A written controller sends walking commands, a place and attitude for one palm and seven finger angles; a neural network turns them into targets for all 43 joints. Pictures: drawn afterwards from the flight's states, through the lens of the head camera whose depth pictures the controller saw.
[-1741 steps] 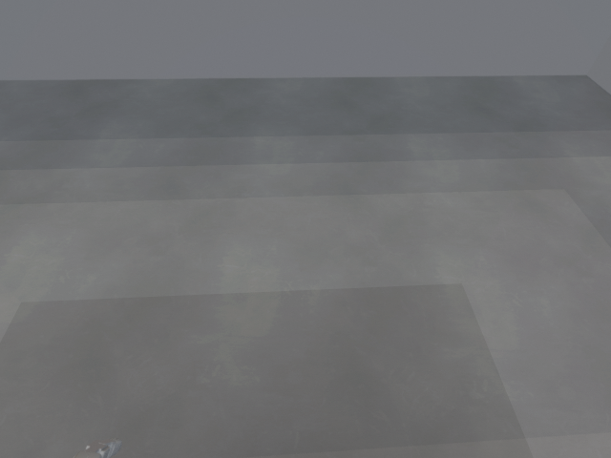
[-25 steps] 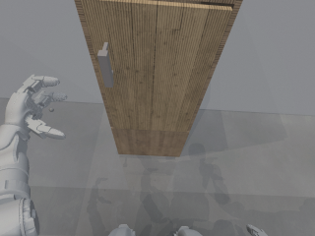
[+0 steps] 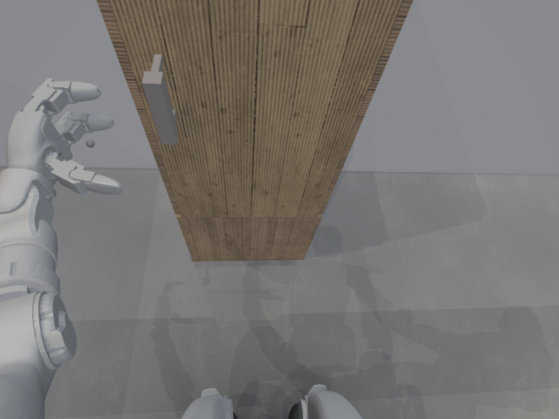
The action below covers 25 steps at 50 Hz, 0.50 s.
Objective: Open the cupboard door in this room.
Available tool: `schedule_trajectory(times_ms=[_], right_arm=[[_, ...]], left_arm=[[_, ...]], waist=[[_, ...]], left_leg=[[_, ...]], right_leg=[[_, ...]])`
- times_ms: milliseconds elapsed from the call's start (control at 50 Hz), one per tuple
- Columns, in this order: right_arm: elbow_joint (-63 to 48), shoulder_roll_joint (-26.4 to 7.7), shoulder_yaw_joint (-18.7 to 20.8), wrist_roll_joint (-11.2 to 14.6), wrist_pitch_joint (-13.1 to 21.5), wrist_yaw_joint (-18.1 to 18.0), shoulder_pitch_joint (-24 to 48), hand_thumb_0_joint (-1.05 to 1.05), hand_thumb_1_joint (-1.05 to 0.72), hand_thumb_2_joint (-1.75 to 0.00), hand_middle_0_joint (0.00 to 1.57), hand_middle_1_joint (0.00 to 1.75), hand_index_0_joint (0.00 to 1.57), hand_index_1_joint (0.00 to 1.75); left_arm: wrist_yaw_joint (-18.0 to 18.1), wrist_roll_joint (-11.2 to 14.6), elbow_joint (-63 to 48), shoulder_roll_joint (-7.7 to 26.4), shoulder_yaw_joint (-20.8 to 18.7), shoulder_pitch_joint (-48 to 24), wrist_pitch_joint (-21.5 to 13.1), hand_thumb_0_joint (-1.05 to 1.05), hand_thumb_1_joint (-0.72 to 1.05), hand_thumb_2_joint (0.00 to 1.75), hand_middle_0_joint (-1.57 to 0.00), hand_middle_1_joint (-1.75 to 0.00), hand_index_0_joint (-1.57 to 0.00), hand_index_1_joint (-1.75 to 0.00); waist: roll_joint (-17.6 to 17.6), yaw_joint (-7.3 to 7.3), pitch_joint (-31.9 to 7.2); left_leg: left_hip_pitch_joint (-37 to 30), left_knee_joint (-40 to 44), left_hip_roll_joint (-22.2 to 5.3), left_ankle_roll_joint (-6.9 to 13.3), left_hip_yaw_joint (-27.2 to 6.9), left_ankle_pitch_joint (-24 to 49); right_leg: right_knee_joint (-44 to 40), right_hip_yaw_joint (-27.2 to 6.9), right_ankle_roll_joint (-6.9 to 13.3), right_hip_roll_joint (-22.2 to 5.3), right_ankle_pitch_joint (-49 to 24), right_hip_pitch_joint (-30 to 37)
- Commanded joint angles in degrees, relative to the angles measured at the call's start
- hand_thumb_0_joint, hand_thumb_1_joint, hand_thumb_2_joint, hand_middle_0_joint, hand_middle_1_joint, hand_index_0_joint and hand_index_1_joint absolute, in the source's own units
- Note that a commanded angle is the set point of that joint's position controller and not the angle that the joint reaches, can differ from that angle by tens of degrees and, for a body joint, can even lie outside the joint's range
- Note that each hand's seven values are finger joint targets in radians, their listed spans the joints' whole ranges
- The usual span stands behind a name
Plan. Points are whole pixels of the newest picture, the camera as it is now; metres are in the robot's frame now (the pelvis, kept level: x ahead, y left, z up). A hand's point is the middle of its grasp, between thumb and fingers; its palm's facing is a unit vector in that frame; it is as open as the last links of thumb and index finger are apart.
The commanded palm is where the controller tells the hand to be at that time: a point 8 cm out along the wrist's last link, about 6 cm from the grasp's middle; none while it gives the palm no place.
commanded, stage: move the hooked fingers beside the handle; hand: left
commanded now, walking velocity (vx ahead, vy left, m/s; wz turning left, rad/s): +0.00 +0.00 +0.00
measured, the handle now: (163, 101) +0.56 +0.15 +0.08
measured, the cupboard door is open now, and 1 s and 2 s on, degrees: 0 0 0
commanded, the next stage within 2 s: slide the fingers in behind the handle in 1.16 s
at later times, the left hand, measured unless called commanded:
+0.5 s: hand (117, 111) +0.53 +0.21 +0.08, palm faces -0.02 -1.00 +0.00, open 13.9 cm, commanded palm +0.51 +0.26 +0.08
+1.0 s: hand (102, 126) +0.50 +0.23 +0.08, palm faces -0.02 -1.00 +0.00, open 13.9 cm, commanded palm +0.49 +0.27 +0.08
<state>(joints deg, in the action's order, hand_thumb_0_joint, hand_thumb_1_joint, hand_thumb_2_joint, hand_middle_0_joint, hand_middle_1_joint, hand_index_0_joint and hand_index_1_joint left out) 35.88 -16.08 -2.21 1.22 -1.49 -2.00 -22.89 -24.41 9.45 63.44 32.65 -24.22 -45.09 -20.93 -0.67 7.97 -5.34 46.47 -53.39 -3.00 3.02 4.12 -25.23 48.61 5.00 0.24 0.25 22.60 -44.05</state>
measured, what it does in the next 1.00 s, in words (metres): stands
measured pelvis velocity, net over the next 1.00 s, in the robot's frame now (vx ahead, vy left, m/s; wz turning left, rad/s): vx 0.01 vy -0.01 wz -0.01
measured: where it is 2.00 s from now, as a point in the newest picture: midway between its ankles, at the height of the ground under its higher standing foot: outside the picture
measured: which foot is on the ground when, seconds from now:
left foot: down 0.00-1.00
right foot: down 0.00-1.00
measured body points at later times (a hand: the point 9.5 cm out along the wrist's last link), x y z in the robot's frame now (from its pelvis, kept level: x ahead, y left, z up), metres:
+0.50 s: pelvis +0.01 +0.00 -0.01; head +0.15 +0.02 +0.42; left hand +0.53 +0.27 +0.08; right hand -0.03 -0.27 -0.10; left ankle +0.00 +0.08 -0.69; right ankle +0.00 -0.12 -0.69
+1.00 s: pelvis +0.01 -0.01 +0.00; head +0.13 +0.02 +0.43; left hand +0.50 +0.28 +0.08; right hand +0.02 -0.28 -0.10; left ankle +0.00 +0.08 -0.69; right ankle +0.00 -0.12 -0.69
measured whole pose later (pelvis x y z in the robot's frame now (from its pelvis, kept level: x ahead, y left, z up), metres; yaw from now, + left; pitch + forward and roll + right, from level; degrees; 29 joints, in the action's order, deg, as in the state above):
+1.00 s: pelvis +0.01 -0.01 +0.00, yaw +0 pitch +21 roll -4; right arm 33.8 -16.4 -2.6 0.8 -5.7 -0.9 -22.6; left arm -23.3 7.4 68.1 35.7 -25.1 -50.3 -20.1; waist -0.8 9.8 -5.9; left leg 49.0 -54.6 -4.0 2.4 3.2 -26.3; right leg 48.8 5.6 0.8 1.4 23.3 -46.1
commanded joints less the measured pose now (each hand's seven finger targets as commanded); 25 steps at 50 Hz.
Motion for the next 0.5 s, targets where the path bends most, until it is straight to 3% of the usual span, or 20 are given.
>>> schedule_trajectory(times_ms=[0, 40, 60, 120, 160, 240, 280, 320, 380, 440, 480], right_arm=[[-3.05, -11.27, 3.87, -0.31, 0.15, -0.86, -8.08, 0.00, -0.90, -0.90, 0.20, 0.30, 0.20, 0.30], [-3.08, -11.43, 3.72, -0.48, -0.04, -0.89, -8.64, 0.00, -0.90, -0.90, 0.20, 0.30, 0.20, 0.30], [-2.96, -11.37, 3.72, -0.68, -0.10, -0.92, -9.11, 0.00, -0.90, -0.90, 0.20, 0.30, 0.20, 0.30], [-2.69, -11.21, 3.78, -1.12, -0.28, -0.55, -10.16, 0.00, -0.90, -0.90, 0.20, 0.30, 0.20, 0.30], [-2.44, -11.13, 3.81, -1.20, -0.67, -0.36, -10.91, 0.00, -0.90, -0.90, 0.20, 0.30, 0.20, 0.30], [-2.36, -11.62, 3.40, -1.24, -1.50, -0.17, -11.65, 0.00, -0.90, -0.90, 0.20, 0.30, 0.20, 0.30], [-2.49, -12.02, 3.35, -1.54, -1.81, -0.33, -12.72, 0.00, -0.90, -0.90, 0.20, 0.30, 0.20, 0.30], [-2.93, -11.56, 3.33, -1.72, -1.89, -0.03, -12.89, 0.00, -0.90, -0.90, 0.20, 0.30, 0.20, 0.30], [-3.37, -11.46, 3.52, -1.91, -2.48, 0.49, -13.55, 0.00, -0.90, -0.90, 0.20, 0.30, 0.20, 0.30], [-3.65, -11.52, 3.54, -1.61, -3.12, 0.59, -13.46, 0.00, -0.90, -0.90, 0.20, 0.30, 0.20, 0.30], [-3.98, -11.55, 3.35, -1.50, -3.50, 0.56, -13.74, 0.00, -0.90, -0.90, 0.20, 0.30, 0.20, 0.30]], left_arm=[[0.84, 0.52, -6.81, 15.74, -1.37, -26.60, -2.36, 0.00, -0.50, 0.30, -0.30, -1.20, -0.30, -1.20], [1.53, -0.67, -6.34, 17.85, -1.97, -28.74, -2.21, 0.00, -0.50, 0.30, -0.30, -1.20, -0.30, -1.20], [1.88, -0.85, -7.60, 17.67, -1.55, -31.09, -2.73, 0.00, -0.50, 0.30, -0.30, -1.20, -0.30, -1.20], [2.55, -1.41, -8.49, 19.04, -2.91, -32.47, -3.91, 0.00, -0.50, 0.30, -0.30, -1.20, -0.30, -1.20], [2.53, -1.22, -6.91, 17.88, -2.26, -32.45, -3.78, 0.00, -0.50, 0.30, -0.30, -1.20, -0.30, -1.20], [3.04, -2.73, -1.39, 18.06, -0.98, -34.67, -1.37, 0.00, -0.50, 0.30, -0.30, -1.20, -0.30, -1.20], [3.70, -3.46, -3.22, 21.97, -3.20, -37.36, -1.78, 0.00, -0.50, 0.30, -0.30, -1.20, -0.30, -1.20], [3.99, -3.86, -3.81, 21.24, -2.82, -36.79, -2.29, 0.00, -0.50, 0.30, -0.30, -1.20, -0.30, -1.20], [4.00, -3.67, -4.21, 20.87, -3.83, -32.81, -2.78, 0.00, -0.50, 0.30, -0.30, -1.20, -0.30, -1.20], [3.54, -3.36, -3.00, 20.29, -3.37, -31.74, -1.56, 0.00, -0.50, 0.30, -0.30, -1.20, -0.30, -1.20], [3.40, -3.71, -3.50, 20.84, -3.16, -31.72, -1.22, 0.00, -0.50, 0.30, -0.30, -1.20, -0.30, -1.20]], waist=[[-5.98, 1.69, -21.36], [-7.17, 1.77, -21.74], [-7.71, 2.27, -22.95], [-10.75, 1.92, -27.90], [-9.28, 2.61, -27.35], [-8.58, 4.07, -22.52], [-8.65, 4.14, -25.96], [-11.05, 3.69, -28.04], [-10.39, 2.60, -30.06], [-7.65, 3.05, -27.12], [-8.53, 3.05, -26.95]], left_leg=[[-19.90, 5.47, 0.53, -1.48, -7.60, 24.50], [-18.67, 5.20, 0.72, -1.38, -7.61, 23.05], [-19.88, 4.78, 0.62, -1.38, -7.92, 24.71], [-23.34, 3.58, 0.33, -1.87, -8.38, 29.31], [-23.11, 3.10, 0.13, -1.76, -8.54, 31.20], [-18.68, 3.22, 0.22, -1.38, -8.30, 25.85], [-19.43, 2.63, 0.17, -1.27, -8.39, 28.16], [-20.51, 2.07, 0.28, -1.49, -8.21, 29.69], [-21.93, 1.94, 0.03, -1.60, -8.27, 33.49], [-18.04, 2.30, 0.35, -1.06, -7.36, 29.73], [-17.80, 2.57, 0.46, -0.91, -7.08, 29.72]], right_leg=[[-3.66, -2.45, 0.76, 2.36, -15.52, 3.01], [-3.33, -2.67, 0.86, 2.22, -14.80, 2.89], [-2.90, -2.59, 1.01, 2.30, -15.54, 2.59], [-2.13, -2.54, 0.99, 2.56, -17.33, 2.15], [-2.03, -2.38, 0.93, 2.73, -18.31, 1.83], [-2.58, -2.37, 0.69, 2.72, -15.58, -0.51], [-1.96, -2.61, 0.70, 2.82, -17.67, 1.07], [-1.60, -2.64, 0.77, 2.82, -18.34, 0.97], [-1.38, -2.45, 0.76, 3.17, -20.54, 2.28], [-1.92, -2.59, 0.54, 3.20, -20.58, 3.75], [-2.06, -2.81, 0.54, 3.24, -21.17, 4.16]])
